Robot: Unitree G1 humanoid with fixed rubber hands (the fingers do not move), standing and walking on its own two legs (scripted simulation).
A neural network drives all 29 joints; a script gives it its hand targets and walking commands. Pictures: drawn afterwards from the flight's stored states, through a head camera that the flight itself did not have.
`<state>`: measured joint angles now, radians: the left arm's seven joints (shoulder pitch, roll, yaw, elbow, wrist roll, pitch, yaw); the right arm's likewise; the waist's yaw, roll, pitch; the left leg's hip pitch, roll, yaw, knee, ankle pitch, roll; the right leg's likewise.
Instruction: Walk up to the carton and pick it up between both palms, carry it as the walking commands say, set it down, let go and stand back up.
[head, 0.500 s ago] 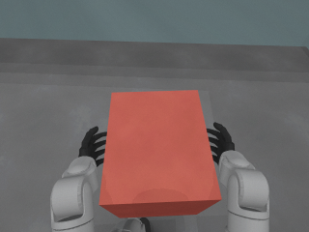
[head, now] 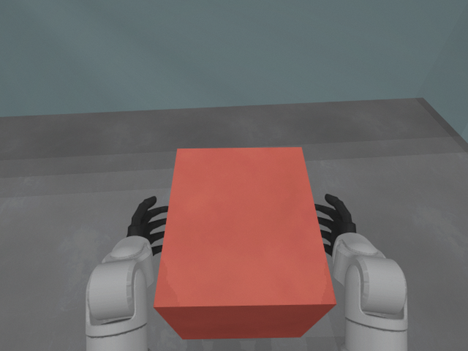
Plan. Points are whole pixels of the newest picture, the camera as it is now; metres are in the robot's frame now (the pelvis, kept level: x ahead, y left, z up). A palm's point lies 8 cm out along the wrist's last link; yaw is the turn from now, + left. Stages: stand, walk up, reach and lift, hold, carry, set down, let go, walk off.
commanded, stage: carry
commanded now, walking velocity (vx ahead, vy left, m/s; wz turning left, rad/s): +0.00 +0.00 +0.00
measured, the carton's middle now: (240, 245) +0.30 -0.01 +0.02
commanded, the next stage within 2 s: hold in 1.90 s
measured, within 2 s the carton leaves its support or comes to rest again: neither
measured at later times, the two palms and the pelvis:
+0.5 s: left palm (134, 228) +0.30 +0.17 +0.08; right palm (321, 221) +0.30 -0.14 +0.08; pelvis +0.04 +0.01 -0.01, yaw +1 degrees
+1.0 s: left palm (124, 244) +0.26 +0.17 +0.09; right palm (325, 234) +0.27 -0.13 +0.09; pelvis +0.01 +0.02 +0.00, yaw +1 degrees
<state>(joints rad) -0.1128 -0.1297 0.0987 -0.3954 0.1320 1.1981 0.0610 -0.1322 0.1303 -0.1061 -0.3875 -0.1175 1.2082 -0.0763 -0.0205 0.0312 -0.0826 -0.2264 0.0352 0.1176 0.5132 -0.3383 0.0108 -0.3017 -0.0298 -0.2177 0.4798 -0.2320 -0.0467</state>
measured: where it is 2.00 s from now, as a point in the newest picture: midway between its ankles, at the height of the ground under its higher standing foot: outside the picture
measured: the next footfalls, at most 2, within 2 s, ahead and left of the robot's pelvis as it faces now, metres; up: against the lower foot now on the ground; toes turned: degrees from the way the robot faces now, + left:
none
